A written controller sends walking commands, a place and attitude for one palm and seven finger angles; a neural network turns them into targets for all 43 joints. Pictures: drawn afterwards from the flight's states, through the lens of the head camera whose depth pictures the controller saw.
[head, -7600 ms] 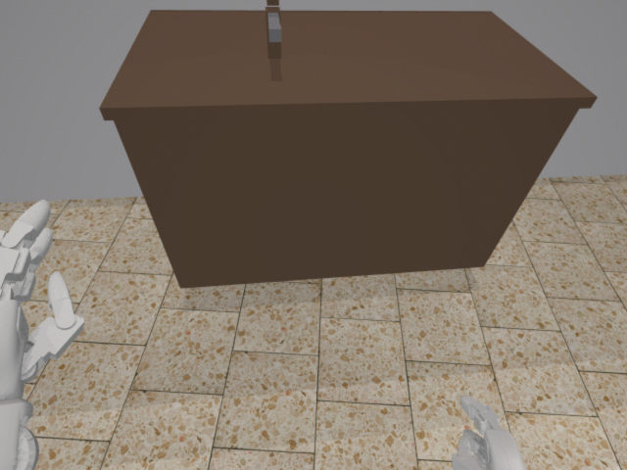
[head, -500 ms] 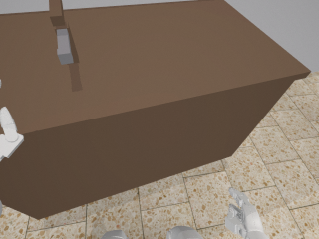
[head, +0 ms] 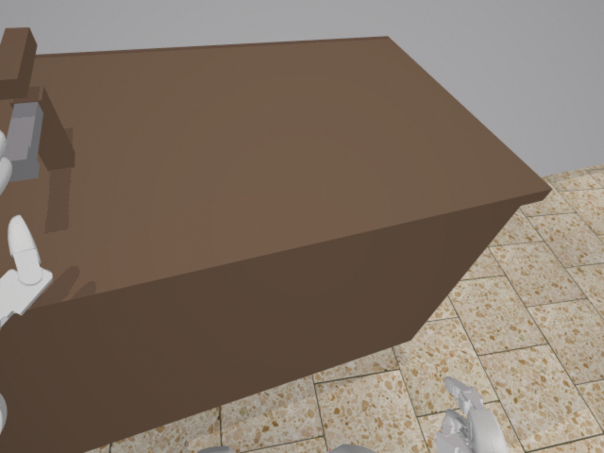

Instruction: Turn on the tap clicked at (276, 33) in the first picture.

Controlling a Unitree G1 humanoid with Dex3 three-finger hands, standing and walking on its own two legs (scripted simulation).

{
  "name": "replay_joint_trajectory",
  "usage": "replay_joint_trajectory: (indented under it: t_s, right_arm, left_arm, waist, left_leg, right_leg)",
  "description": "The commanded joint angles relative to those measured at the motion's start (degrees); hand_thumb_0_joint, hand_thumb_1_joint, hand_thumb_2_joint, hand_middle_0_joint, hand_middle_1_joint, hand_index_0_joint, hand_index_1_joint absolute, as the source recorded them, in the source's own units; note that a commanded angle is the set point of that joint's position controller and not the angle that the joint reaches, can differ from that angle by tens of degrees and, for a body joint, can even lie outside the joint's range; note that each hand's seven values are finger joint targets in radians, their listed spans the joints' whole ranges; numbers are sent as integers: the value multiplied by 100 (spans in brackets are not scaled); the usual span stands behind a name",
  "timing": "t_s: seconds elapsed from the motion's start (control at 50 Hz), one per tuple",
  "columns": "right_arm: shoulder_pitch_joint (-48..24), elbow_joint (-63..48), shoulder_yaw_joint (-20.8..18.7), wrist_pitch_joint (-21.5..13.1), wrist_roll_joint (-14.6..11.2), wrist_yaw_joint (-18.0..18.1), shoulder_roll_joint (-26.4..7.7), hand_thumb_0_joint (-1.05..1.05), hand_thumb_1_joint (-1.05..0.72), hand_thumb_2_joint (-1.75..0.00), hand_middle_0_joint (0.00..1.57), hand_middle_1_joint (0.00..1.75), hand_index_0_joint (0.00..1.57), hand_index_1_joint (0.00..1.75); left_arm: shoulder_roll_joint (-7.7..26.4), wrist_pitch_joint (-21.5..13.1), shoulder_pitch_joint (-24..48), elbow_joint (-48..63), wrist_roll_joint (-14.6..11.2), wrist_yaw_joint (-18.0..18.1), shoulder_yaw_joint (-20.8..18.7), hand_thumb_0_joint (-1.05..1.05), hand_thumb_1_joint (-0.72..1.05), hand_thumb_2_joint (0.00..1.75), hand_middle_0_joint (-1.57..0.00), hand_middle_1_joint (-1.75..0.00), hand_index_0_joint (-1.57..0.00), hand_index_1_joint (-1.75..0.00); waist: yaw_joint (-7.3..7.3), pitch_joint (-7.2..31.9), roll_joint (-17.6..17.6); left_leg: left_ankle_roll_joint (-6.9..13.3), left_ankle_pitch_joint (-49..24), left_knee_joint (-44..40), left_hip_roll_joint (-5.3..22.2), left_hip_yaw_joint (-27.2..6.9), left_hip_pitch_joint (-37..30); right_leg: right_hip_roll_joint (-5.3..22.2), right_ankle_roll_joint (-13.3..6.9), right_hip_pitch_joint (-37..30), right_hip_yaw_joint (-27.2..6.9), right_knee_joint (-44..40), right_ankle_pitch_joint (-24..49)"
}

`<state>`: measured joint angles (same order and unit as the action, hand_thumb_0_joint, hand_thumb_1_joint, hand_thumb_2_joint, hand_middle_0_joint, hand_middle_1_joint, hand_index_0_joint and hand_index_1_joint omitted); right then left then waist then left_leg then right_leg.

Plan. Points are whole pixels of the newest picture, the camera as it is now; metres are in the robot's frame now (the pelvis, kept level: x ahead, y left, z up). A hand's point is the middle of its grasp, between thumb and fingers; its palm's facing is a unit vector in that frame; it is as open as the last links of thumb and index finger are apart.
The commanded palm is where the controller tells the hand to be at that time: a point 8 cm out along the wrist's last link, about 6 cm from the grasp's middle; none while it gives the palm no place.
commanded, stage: come to a stop and stand still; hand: left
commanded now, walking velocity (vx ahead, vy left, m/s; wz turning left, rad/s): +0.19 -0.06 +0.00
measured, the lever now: (19, 163) +0.37 +0.36 +0.17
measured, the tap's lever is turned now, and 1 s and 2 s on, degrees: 0 0 0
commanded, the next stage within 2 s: look again from close up in 1.60 s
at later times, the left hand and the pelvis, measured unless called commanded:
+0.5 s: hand (125, 243) +0.25 +0.19 +0.20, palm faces +0.44 -0.79 -0.43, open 7.4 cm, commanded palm +0.20 +0.23 +0.20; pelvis +0.05 -0.05 +0.01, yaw +2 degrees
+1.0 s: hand (64, 233) +0.26 +0.25 +0.19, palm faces +0.44 -0.82 -0.37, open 7.4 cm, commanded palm +0.20 +0.27 +0.20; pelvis +0.04 -0.01 +0.02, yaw +0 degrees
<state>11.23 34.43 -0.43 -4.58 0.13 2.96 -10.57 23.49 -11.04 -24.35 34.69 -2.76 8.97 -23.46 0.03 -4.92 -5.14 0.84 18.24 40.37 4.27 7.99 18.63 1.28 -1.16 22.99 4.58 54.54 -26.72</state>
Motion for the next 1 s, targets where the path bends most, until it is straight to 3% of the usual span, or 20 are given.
replay_joint_trajectory:
  t_s: [0.0,0.08,0.12,0.14,0.16,0.18,0.2,0.3,0.4,0.48,0.52,0.54,0.56,0.58,0.6,0.68,0.72,0.78,0.88,0.98]
  right_arm:
    - [-374,-789,-169,-376,-35,-33,-686,0,-90,-90,20,30,20,30]
    - [-204,-925,-156,-419,-84,-60,-752,0,-90,-90,20,30,20,30]
    - [-249,-920,-117,-411,-79,-49,-718,0,-90,-90,20,30,20,30]
    - [-207,-905,-117,-407,-69,-37,-605,0,-90,-90,20,30,20,30]
    - [-247,-945,-54,-406,-41,-24,-511,0,-90,-90,20,30,20,30]
    - [-401,-925,13,-488,-14,-12,-530,0,-90,-90,20,30,20,30]
    - [-259,-827,-89,-444,-105,-41,-597,0,-90,-90,20,30,20,30]
    - [-511,-873,24,-253,-64,48,-509,0,-90,-90,20,30,20,30]
    - [-354,-915,-104,-168,-51,77,-565,0,-90,-90,20,30,20,30]
    - [-468,-1002,-212,-268,-126,154,-832,0,-90,-90,20,30,20,30]
    - [-474,-970,-92,-283,-96,141,-782,0,-90,-90,20,30,20,30]
    - [396,-646,-330,-801,300,83,-904,0,-90,-90,20,30,20,30]
    - [68,-495,-63,-787,6,-33,-299,0,-90,-90,20,30,20,30]
    - [47,-844,-208,-851,-175,-117,-691,0,-90,-90,20,30,20,30]
    - [93,-879,-183,-886,-165,-158,-691,0,-90,-90,20,30,20,30]
    - [-446,-1100,-126,-853,-159,-278,-792,0,-90,-90,20,30,20,30]
    - [-430,-1195,-70,-815,-168,-250,-812,0,-90,-90,20,30,20,30]
    - [-495,-1251,-71,-778,-141,-159,-795,0,-90,-90,20,30,20,30]
    - [-426,-1198,-22,-846,-112,-138,-700,0,-90,-90,20,30,20,30]
    - [-354,-1017,-41,-953,-119,-187,-716,0,-90,-90,20,30,20,30]
  left_arm:
    - [951,-397,552,1280,104,14,-530,0,90,90,-20,-30,-20,-30]
    - [581,-252,-31,717,26,1,-356,0,90,90,-20,-30,-20,-30]
    - [636,-186,130,413,54,27,-362,0,90,90,-20,-30,-20,-30]
    - [797,-183,277,342,96,50,-411,0,90,90,-20,-30,-20,-30]
    - [1011,-143,357,276,99,83,-537,0,90,90,-20,-30,-20,-30]
    - [1009,-143,418,73,70,89,-603,0,90,90,-20,-30,-20,-30]
    - [849,-100,379,159,41,67,-413,0,90,90,-20,-30,-20,-30]
    - [957,-231,-49,785,83,220,-639,0,90,90,-20,-30,-20,-30]
    - [876,-163,-122,1018,57,301,-571,0,90,90,-20,-30,-20,-30]
    - [843,-172,-213,776,18,265,-582,0,90,90,-20,-30,-20,-30]
    - [624,-184,8,650,70,204,-348,0,90,90,-20,-30,-20,-30]
    - [4852,-942,5665,994,791,82,-3369,0,90,90,-20,-30,-20,-30]
    - [1334,-521,2154,-2315,220,-253,-865,0,90,90,-20,-30,-20,-30]
    - [629,-489,1898,-1545,21,-263,-255,0,90,90,-20,-30,-20,-30]
    - [761,-674,2073,-918,86,-257,-174,0,90,90,-20,-30,-20,-30]
    - [452,-585,638,99,41,-232,136,0,90,90,-20,-30,-20,-30]
    - [669,-546,521,0,104,-175,-237,0,90,90,-20,-30,-20,-30]
    - [1266,-575,711,238,96,-98,-965,0,90,90,-20,-30,-20,-30]
    - [826,-612,1084,228,99,-166,-605,0,90,90,-20,-30,-20,-30]
    - [362,-574,1047,18,167,-216,-54,0,90,90,-20,-30,-20,-30]
  waist:
    - [-19,608,2149]
    - [55,770,2031]
    - [83,930,1422]
    - [29,1021,494]
    - [11,983,-581]
    - [95,871,-284]
    - [74,993,-842]
    - [95,1352,-282]
    - [14,1366,-192]
    - [124,1297,1030]
    - [120,1067,1519]
    - [465,196,355]
    - [135,926,-129]
    - [121,1250,767]
    - [134,1391,853]
    - [244,721,1045]
    - [265,609,753]
    - [258,700,849]
    - [193,668,1254]
    - [160,576,972]
  left_leg:
    - [967,-1439,-2128,1684,-2169,-1314]
    - [494,-1264,-1750,1063,-660,-386]
    - [193,-548,-996,737,-359,125]
    - [-25,-1,-133,293,-72,311]
    - [-244,695,718,-283,-27,891]
    - [-243,1009,965,-251,-439,758]
    - [-251,1116,1445,-209,-630,897]
    - [-246,622,603,-143,-654,538]
    - [-190,-533,-1010,-343,-437,-555]
    - [131,-1518,-1664,554,-1240,-690]
    - [200,-1258,-2113,721,-1444,77]
    - [339,-1116,-592,640,-520,1023]
    - [-106,-325,-208,-434,-749,23]
    - [-151,-533,-864,-418,-645,-548]
    - [-174,-500,-1099,-345,-327,-726]
    - [19,260,-2006,20,-748,-420]
    - [126,1134,-2534,296,-1011,451]
    - [151,944,-2575,350,-985,304]
    - [162,1159,-2587,363,-953,250]
    - [83,852,-2406,232,-899,-94]
  right_leg:
    - [318,100,1494,-339,472,126]
    - [-57,193,-458,388,-1631,791]
    - [-45,227,-1604,359,-2799,1426]
    - [514,47,-1820,-481,-3264,1929]
    - [1447,-369,-1804,-1930,-3664,2770]
    - [1778,-561,-1447,-2185,-3814,3166]
    - [1934,-700,-1654,-2444,-3743,3165]
    - [1825,-662,-1950,-1163,-2855,4823]
    - [1643,-388,-1275,-1093,-2812,3360]
    - [562,63,-858,-636,-2445,1714]
    - [228,159,-1281,-240,-2086,1283]
    - [919,108,-826,-994,-3126,2051]
    - [1198,-589,-477,-1769,-3355,2216]
    - [1285,-715,-983,-1868,-2964,3310]
    - [1092,-486,-1022,-1455,-3001,2785]
    - [349,-78,-906,-775,-3230,479]
    - [107,62,-1448,-401,-2773,479]
    - [18,81,-1490,-311,-2678,884]
    - [25,52,-1571,-323,-2727,1079]
    - [20,54,-1356,-473,-3121,1236]
